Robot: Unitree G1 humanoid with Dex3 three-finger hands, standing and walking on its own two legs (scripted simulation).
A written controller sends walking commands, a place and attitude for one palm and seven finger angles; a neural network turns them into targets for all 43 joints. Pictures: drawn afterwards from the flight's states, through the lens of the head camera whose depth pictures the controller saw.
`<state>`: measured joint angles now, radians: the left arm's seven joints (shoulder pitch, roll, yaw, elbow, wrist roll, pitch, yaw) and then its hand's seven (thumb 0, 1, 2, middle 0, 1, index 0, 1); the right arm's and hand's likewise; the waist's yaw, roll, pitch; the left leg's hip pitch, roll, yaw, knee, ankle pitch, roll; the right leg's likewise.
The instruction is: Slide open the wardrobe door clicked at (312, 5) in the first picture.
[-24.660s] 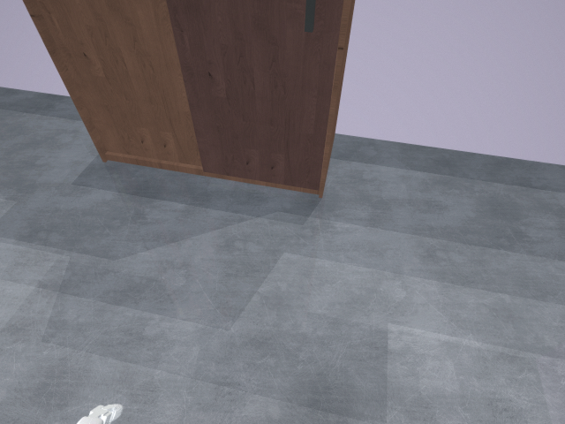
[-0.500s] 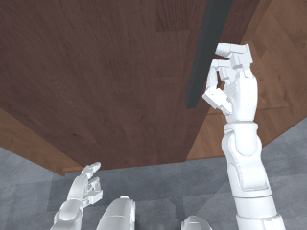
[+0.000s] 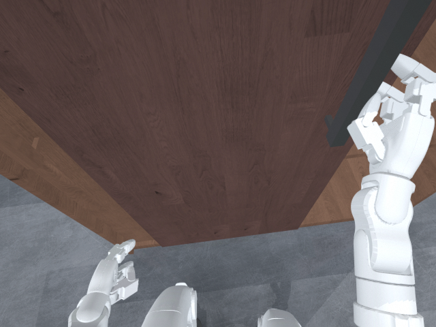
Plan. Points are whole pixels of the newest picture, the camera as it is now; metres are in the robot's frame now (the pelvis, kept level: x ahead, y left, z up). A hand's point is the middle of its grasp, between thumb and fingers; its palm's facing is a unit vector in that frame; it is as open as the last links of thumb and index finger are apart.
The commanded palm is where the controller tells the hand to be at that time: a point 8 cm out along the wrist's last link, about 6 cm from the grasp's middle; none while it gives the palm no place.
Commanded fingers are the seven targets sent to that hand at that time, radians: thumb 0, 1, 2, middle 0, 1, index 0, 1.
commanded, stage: step sideways, sliding the door along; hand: right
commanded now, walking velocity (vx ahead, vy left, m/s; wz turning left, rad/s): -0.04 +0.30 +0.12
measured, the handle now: (366, 60) +0.44 -0.23 +0.21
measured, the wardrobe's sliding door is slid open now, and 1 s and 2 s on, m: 0.44 0.44 0.44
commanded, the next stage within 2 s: stop walking and hold the door there in 0.02 s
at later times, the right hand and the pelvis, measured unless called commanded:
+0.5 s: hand (369, 130) +0.36 -0.23 +0.15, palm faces +0.57 +0.77 -0.28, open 5.2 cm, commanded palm +0.31 -0.24 +0.14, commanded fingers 0.00 -0.90 -0.90 0.45 1.40 0.45 1.40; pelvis +0.00 +0.09 -0.01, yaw +5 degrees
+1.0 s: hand (365, 154) +0.32 -0.22 +0.14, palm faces +0.47 +0.82 -0.32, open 4.7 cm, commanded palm +0.28 -0.24 +0.14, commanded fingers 0.00 -0.90 -0.90 0.45 1.40 0.45 1.40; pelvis -0.05 +0.08 +0.00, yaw +11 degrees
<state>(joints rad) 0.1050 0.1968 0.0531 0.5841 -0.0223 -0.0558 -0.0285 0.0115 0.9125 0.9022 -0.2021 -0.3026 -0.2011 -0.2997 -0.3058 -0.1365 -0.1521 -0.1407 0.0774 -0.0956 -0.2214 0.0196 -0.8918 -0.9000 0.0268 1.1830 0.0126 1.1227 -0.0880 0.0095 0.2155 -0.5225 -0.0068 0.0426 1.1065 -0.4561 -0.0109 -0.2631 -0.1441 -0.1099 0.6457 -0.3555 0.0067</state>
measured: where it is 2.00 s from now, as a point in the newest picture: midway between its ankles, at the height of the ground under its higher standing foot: outside the picture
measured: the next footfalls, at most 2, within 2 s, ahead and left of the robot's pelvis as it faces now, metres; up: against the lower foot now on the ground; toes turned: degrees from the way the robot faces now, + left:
left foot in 0.26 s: +0.10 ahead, +0.25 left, +0.00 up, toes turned +10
right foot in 0.56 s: +0.06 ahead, -0.05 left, +0.00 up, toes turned +6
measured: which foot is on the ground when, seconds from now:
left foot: up 0.00-0.24, down 0.26-0.56, up 0.58-0.84, down 0.86-1.00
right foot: down 0.00-0.26, up 0.28-0.54, down 0.56-1.00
